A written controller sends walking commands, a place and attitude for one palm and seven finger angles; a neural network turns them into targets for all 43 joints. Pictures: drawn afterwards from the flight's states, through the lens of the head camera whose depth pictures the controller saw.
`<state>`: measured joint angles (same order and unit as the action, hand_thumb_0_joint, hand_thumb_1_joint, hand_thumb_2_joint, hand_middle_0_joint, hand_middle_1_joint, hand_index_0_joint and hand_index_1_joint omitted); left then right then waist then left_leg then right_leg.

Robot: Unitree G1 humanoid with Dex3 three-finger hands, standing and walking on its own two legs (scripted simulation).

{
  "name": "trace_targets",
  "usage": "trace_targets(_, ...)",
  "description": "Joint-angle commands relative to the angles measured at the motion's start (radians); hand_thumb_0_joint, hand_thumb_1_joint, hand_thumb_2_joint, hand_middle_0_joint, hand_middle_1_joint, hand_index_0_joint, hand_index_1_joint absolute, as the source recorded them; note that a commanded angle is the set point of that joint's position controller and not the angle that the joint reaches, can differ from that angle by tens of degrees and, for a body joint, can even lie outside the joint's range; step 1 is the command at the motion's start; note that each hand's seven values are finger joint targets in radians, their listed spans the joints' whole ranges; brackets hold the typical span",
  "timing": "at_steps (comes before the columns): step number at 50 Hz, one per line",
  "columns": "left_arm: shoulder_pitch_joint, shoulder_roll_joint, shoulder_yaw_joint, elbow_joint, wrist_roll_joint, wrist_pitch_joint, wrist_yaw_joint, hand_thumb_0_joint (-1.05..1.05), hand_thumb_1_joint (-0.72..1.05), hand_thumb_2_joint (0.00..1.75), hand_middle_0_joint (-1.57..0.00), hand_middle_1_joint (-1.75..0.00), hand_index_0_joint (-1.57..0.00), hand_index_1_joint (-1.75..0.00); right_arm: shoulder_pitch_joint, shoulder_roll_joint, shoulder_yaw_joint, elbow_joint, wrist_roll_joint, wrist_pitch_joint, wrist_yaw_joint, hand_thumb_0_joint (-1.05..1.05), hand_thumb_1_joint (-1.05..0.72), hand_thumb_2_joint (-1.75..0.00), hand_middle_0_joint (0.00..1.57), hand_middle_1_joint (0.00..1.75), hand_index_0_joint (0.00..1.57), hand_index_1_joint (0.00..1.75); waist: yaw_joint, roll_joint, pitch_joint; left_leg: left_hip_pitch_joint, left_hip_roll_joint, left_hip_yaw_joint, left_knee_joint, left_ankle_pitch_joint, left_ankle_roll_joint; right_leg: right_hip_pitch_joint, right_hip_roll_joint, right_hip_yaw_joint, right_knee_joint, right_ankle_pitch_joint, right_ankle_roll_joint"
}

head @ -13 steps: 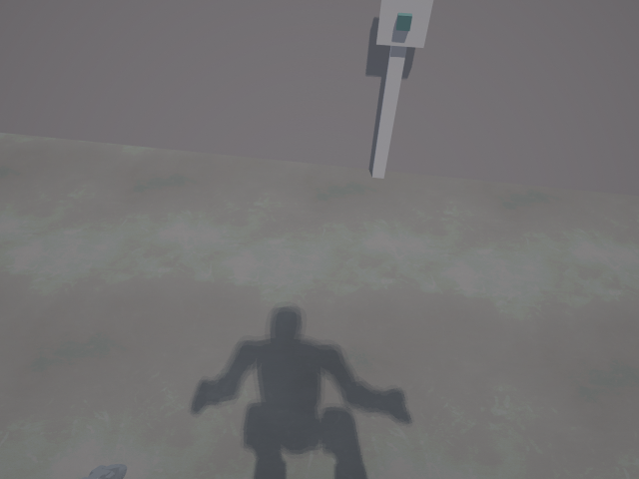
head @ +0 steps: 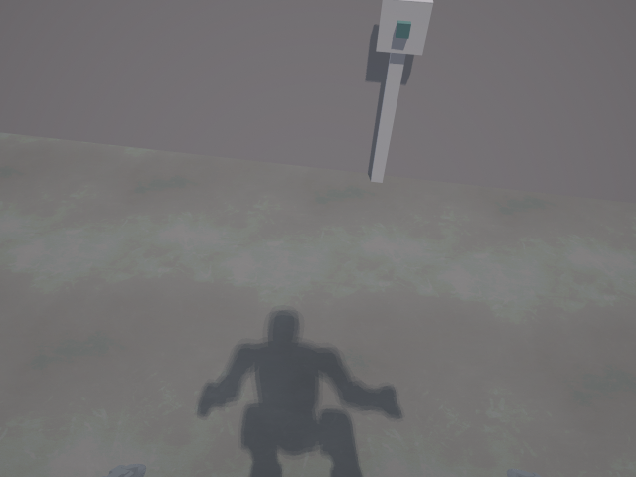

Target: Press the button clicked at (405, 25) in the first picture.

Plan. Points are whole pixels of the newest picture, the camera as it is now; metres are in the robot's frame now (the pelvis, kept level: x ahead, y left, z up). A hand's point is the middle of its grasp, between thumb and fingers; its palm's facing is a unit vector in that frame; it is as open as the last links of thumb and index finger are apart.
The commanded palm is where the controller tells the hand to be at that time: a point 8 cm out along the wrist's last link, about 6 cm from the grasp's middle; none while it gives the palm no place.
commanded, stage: stand and wait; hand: left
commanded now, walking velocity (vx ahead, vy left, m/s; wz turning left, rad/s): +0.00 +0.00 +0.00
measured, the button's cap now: (403, 29) +1.59 -0.21 -0.02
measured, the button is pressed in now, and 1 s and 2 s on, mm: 0 0 0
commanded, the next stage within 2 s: look at it before walking up in 0.56 s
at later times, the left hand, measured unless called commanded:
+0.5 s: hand out of the picture +0.06 +0.24 -0.15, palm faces -0.02 -0.94 -0.34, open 7.4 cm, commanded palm none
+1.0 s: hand out of the picture +0.06 +0.23 -0.15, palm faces -0.02 -0.95 -0.33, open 7.4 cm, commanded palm none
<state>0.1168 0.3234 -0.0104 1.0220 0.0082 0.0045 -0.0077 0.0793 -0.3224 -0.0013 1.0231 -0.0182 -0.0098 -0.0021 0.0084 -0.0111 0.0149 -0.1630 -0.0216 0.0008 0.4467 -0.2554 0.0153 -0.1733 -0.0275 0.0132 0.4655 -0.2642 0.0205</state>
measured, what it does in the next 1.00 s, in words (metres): stands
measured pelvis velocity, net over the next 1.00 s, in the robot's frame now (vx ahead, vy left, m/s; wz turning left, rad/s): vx -0.02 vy -0.01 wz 0.00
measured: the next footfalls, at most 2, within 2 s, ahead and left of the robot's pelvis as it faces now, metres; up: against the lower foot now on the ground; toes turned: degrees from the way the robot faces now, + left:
none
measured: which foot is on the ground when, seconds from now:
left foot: down 0.00-1.00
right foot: down 0.00-1.00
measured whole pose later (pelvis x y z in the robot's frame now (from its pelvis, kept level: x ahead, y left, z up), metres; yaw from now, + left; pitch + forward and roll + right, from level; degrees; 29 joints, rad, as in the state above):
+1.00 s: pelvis -0.02 -0.01 +0.01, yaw +0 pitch -2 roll +0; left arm 0.13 0.34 0.00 1.09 0.01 0.00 -0.01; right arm 0.12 -0.34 0.00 1.12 -0.01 -0.01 0.00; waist 0.00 0.00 0.03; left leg -0.14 0.00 -0.01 0.37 -0.19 -0.01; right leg -0.15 -0.01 0.01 0.39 -0.20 0.00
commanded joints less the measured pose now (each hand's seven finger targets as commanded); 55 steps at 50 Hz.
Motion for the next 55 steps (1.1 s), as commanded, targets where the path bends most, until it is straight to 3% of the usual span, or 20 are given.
trace_targets(1, -0.038, 0.217, 0.048, -0.064, 0.003, -0.028, 0.020, 0.00, 0.90, 0.90, -0.20, -0.30, -0.20, -0.30, -0.044, -0.215, -0.050, -0.054, 0.003, -0.030, -0.012, 0.00, -0.90, -0.90, 0.20, 0.30, 0.20, 0.30, -0.008, 0.015, -0.073, 0.025, 0.128, -0.091, -0.077, 0.231, 0.026, 0.020, -0.090, 0.069, -0.073, 0.209, -0.048)
trace_targets(25, -0.033, 0.230, 0.044, -0.001, 0.002, -0.030, 0.018, 0.00, 0.90, 0.90, -0.20, -0.30, -0.20, -0.30, -0.016, -0.228, -0.040, 0.022, 0.008, -0.024, -0.009, 0.00, -0.90, -0.90, 0.20, 0.30, 0.20, 0.30, -0.008, -0.004, -0.019, 0.007, 0.133, -0.101, -0.130, 0.124, 0.014, 0.006, -0.094, 0.099, -0.145, 0.106, -0.052)
trace_targets(55, -0.022, 0.227, 0.043, 0.007, 0.003, -0.031, 0.017, 0.00, 0.90, 0.90, -0.20, -0.30, -0.20, -0.30, -0.012, -0.229, -0.037, 0.034, 0.010, -0.024, -0.009, 0.00, -0.90, -0.90, 0.20, 0.30, 0.20, 0.30, -0.008, 0.012, -0.030, 0.029, 0.138, -0.107, -0.142, 0.138, 0.010, 0.011, -0.095, 0.097, -0.166, 0.114, -0.049)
